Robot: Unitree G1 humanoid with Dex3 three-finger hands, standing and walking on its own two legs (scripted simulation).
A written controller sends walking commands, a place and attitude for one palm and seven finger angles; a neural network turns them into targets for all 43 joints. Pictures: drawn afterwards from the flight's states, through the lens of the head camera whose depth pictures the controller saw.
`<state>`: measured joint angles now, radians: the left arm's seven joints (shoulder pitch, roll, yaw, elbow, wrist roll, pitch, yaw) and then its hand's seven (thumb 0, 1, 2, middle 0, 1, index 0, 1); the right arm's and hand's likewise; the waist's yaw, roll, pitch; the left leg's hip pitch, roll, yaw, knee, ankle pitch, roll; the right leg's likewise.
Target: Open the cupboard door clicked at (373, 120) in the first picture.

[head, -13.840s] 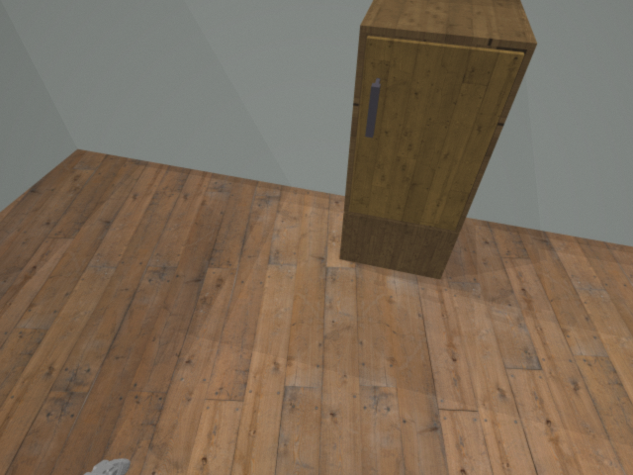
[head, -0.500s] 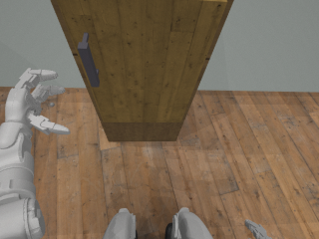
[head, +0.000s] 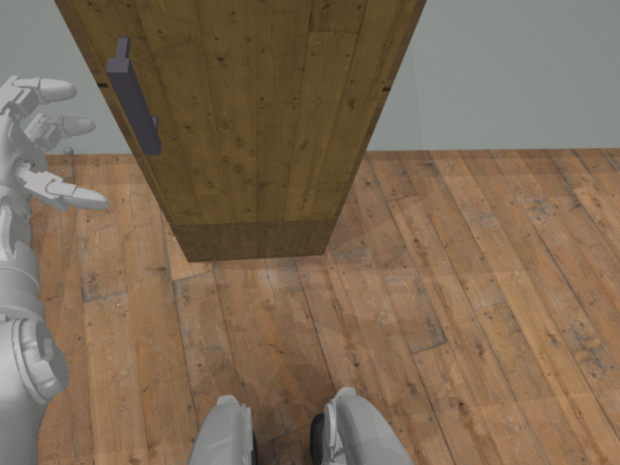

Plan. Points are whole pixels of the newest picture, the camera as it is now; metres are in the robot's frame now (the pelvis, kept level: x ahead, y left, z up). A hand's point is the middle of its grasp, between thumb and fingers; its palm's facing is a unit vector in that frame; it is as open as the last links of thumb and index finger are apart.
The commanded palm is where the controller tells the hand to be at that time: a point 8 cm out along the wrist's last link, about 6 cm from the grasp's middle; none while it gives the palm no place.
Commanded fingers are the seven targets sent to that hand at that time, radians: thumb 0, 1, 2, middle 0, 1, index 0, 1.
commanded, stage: move the hooked fingers beside the handle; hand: left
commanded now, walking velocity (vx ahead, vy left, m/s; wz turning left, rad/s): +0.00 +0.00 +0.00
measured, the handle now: (139, 100) +0.57 +0.20 +0.05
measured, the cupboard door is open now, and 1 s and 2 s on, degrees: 0 0 0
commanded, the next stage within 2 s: slide the fingers in behind the handle in 1.00 s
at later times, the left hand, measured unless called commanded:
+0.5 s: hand (75, 126) +0.52 +0.27 +0.04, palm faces +0.06 -1.00 -0.02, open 14.0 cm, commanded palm +0.50 +0.30 +0.05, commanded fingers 0.00 -0.50 0.30 -0.30 -1.20 -0.30 -1.20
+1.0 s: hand (83, 133) +0.51 +0.26 +0.05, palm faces +0.05 -1.00 -0.02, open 14.0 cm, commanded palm +0.49 +0.29 +0.05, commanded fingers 0.00 -0.50 0.30 -0.30 -1.20 -0.30 -1.20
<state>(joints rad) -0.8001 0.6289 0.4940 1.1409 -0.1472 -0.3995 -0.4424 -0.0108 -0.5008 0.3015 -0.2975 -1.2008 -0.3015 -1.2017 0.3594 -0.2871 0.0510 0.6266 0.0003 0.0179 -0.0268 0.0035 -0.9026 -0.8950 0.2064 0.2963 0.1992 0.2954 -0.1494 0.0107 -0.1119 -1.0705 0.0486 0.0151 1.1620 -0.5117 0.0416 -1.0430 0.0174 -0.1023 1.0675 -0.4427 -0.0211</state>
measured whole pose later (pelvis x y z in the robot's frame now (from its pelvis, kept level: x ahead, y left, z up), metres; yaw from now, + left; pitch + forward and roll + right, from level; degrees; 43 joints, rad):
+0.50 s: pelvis +0.01 +0.01 -0.01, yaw -2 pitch +28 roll -5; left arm -0.89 0.71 0.56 1.14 -0.09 -0.39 -0.40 -0.01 -0.50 0.30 -0.30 -1.20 -0.30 -1.20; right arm 0.39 -0.27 0.07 0.60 -0.02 0.08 0.00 0.00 -0.90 -0.89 0.21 0.30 0.20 0.30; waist -0.20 0.02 -0.10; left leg -1.16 0.06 0.02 1.20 -0.53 0.05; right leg -1.13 0.03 -0.10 1.08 -0.44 -0.01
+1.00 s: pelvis +0.01 +0.01 +0.00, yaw -1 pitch +26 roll -5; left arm -0.84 0.64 0.50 1.16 -0.10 -0.39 -0.37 -0.01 -0.50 0.30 -0.30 -1.20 -0.30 -1.20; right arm 0.35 -0.27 0.07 0.58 -0.01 0.09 0.00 0.00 -0.90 -0.89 0.21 0.30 0.20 0.30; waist -0.18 0.02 -0.11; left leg -1.09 0.06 0.01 1.16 -0.53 0.05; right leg -1.05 0.03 -0.10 1.05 -0.45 -0.01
